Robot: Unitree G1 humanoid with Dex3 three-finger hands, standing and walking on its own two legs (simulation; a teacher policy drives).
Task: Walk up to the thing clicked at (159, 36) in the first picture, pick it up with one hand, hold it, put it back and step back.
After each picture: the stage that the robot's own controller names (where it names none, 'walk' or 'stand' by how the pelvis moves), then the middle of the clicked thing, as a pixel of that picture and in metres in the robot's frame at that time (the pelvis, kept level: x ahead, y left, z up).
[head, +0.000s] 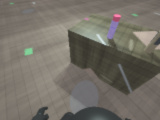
stand; (156, 41) +0.74 -0.61 +0.06
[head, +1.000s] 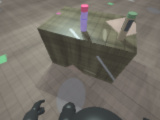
walk; (125, 27) +0.82 -0.29 +0.09
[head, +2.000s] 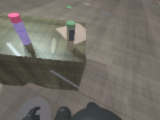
walk; (70, 36) +0.64 +0.18 +0.08
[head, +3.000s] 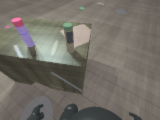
stand; (69, 39) +0.60 +0.19 +0.10
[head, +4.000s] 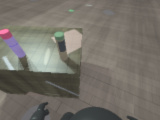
stand; (61, 47) +0.54 +0.23 +0.06
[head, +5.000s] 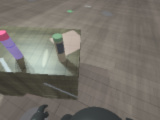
stand; (60, 49) +0.53 +0.24 +0.06
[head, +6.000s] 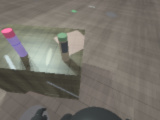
stand; (64, 48) +0.54 +0.21 +0.06
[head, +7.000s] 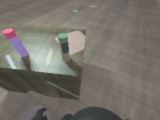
stand; (64, 48) +0.53 +0.21 +0.06
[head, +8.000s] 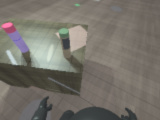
rise first; (65, 44) +0.54 +0.20 +0.06
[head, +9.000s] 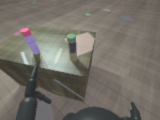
rise first; (72, 48) +0.55 +0.19 +0.06
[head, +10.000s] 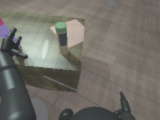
go down; (62, 40) +0.55 +0.17 +0.08
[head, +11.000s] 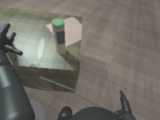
go down; (59, 39) +0.54 +0.17 +0.10
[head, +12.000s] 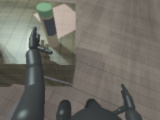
close in; (50, 29) +0.55 +0.19 +0.14
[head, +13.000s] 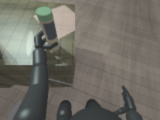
close; (50, 33) +0.53 +0.19 +0.14
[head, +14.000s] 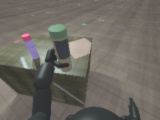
lift; (62, 52) +0.30 +0.15 +0.28
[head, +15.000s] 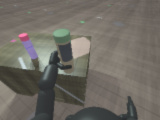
hold; (65, 54) +0.31 +0.14 +0.24
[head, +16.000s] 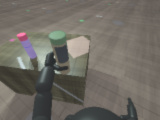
hold; (61, 56) +0.31 +0.16 +0.23
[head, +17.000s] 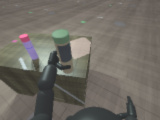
hold; (65, 55) +0.31 +0.14 +0.24
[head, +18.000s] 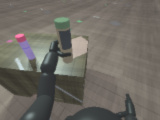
crouch; (65, 43) +0.38 +0.14 +0.27
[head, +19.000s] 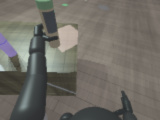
lower; (50, 26) +0.50 +0.19 +0.26
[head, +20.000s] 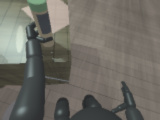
lower; (44, 26) +0.54 +0.18 +0.15
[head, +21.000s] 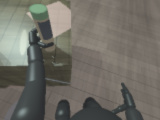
lower; (45, 32) +0.52 +0.19 +0.14
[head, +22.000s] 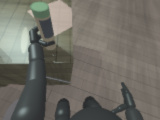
lower; (46, 31) +0.52 +0.19 +0.14
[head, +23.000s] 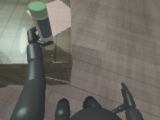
lower; (44, 30) +0.53 +0.19 +0.14
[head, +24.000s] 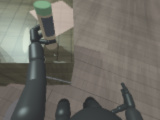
open; (48, 29) +0.53 +0.19 +0.14
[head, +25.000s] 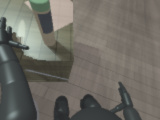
rise; (45, 25) +0.53 +0.19 +0.15
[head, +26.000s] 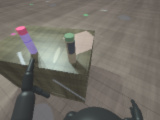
sink last; (71, 49) +0.51 +0.18 +0.10
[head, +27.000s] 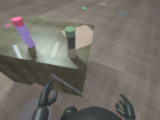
stand; (71, 44) +0.53 +0.17 +0.11
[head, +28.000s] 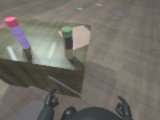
stand; (68, 44) +0.52 +0.17 +0.12
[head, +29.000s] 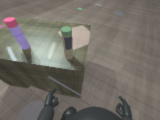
stand; (67, 44) +0.52 +0.17 +0.12
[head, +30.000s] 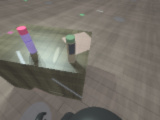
stand; (71, 50) +0.53 +0.17 +0.06
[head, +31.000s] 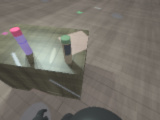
stand; (67, 50) +0.52 +0.19 +0.06
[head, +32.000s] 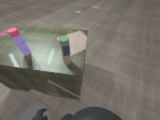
stand; (65, 51) +0.51 +0.20 +0.06
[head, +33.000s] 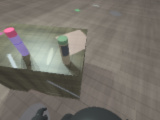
walk; (64, 51) +0.50 +0.20 +0.06
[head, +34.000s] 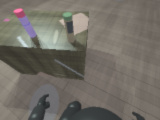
walk; (69, 29) +0.70 +0.20 +0.08
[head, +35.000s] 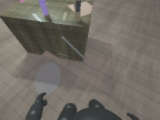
walk; (77, 8) +1.05 +0.17 +0.08
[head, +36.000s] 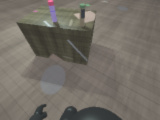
stand; (82, 15) +1.14 +0.15 +0.08
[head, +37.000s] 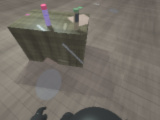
stand; (76, 19) +1.11 +0.18 +0.06
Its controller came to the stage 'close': yes
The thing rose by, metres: 0.20
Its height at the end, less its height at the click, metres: +0.00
